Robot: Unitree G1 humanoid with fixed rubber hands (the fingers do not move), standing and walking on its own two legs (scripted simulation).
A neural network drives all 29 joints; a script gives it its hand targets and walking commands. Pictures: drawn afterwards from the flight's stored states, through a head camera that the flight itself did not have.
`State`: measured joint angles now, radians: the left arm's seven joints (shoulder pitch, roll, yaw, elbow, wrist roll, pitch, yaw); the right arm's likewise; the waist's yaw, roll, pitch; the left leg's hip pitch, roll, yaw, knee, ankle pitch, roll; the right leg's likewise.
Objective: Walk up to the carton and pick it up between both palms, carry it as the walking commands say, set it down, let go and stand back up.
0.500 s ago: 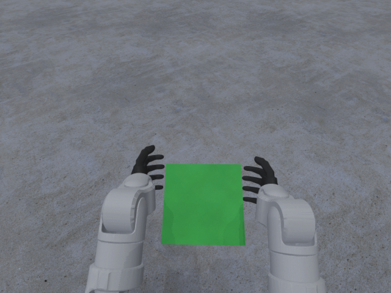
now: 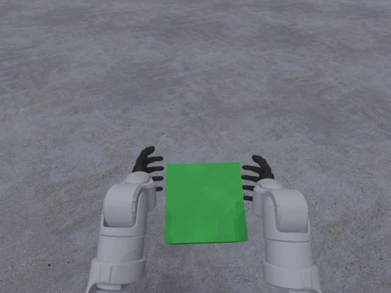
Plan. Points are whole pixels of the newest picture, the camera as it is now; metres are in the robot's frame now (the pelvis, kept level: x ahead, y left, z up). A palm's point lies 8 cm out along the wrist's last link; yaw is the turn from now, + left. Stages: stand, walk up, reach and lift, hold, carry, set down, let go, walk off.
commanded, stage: carry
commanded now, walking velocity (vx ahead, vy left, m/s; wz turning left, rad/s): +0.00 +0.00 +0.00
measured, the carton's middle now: (203, 207) +0.30 +0.00 +0.00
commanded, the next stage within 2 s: none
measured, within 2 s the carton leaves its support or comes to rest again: neither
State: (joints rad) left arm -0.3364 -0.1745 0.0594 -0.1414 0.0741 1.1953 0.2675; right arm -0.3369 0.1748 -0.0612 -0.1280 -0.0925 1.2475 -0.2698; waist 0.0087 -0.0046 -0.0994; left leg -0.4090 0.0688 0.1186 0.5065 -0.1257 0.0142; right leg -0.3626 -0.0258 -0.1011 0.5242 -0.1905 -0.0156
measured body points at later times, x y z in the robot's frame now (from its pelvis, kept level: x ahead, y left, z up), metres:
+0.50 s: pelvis -0.01 +0.00 -0.03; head +0.02 +0.00 +0.42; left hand +0.30 +0.15 +0.07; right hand +0.31 -0.10 +0.06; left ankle +0.09 +0.12 -0.73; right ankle +0.05 -0.11 -0.73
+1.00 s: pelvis -0.10 -0.05 -0.01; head -0.03 -0.03 +0.44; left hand +0.17 +0.18 +0.08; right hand +0.25 -0.05 +0.08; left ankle -0.15 +0.05 -0.72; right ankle -0.02 -0.13 -0.73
